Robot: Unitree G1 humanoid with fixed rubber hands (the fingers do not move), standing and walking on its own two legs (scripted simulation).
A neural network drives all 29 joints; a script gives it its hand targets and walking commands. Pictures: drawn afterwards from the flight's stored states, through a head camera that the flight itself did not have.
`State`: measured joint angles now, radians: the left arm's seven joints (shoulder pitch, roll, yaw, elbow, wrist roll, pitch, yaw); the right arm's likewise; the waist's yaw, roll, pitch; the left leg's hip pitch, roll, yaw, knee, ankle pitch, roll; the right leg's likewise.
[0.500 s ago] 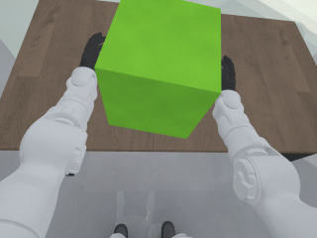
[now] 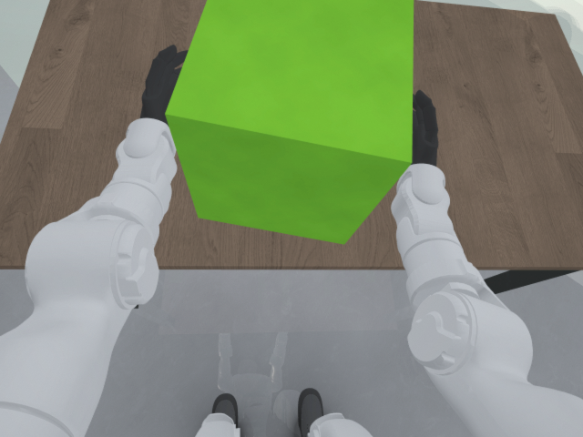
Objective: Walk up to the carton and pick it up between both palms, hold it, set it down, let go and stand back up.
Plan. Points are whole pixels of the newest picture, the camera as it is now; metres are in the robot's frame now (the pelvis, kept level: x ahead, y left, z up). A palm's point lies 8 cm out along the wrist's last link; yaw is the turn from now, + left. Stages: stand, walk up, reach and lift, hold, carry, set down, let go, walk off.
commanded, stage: reach and lift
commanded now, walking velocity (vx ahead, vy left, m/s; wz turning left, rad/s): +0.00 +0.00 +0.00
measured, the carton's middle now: (293, 118) +0.54 -0.03 +0.01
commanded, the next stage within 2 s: none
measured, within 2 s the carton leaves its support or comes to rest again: neither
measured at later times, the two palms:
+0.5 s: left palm (164, 113) +0.52 +0.14 +0.04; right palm (419, 161) +0.45 -0.19 +0.04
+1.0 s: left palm (161, 118) +0.51 +0.15 +0.05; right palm (420, 167) +0.44 -0.18 +0.05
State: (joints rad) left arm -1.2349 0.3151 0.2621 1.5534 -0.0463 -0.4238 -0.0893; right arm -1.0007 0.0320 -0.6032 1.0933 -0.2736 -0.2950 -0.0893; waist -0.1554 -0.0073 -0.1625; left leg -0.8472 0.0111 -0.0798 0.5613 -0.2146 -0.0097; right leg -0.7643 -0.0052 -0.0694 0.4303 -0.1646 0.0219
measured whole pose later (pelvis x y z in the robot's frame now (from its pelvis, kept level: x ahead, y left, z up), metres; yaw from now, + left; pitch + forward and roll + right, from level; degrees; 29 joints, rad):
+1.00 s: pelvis +0.00 +0.00 +0.00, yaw +0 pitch +29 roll -3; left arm -1.20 0.28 0.26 1.55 -0.03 -0.50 -0.09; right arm -0.93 0.02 -0.60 1.18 -0.28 -0.54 -0.10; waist -0.13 -0.01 -0.19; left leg -0.85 0.01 -0.08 0.56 -0.21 -0.02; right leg -0.76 -0.01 -0.07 0.43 -0.17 0.02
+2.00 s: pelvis -0.02 +0.00 +0.00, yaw +0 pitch +26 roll -3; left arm -1.03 0.19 0.14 1.55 -0.03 -0.50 0.02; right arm -0.80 -0.01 -0.59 1.27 -0.28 -0.53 -0.10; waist -0.13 -0.01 -0.28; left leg -0.82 0.01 -0.08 0.56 -0.19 -0.01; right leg -0.74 0.00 -0.07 0.43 -0.14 0.02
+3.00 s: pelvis -0.05 +0.00 +0.01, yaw -2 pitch +5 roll -1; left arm -1.05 0.18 0.13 1.33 -0.03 0.03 0.08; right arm -0.92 -0.06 -0.46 1.07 -0.16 0.07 -0.08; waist -0.05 -0.01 -0.21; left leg -0.42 0.01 -0.02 0.50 -0.18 0.00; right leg -0.39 -0.01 -0.01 0.43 -0.14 0.02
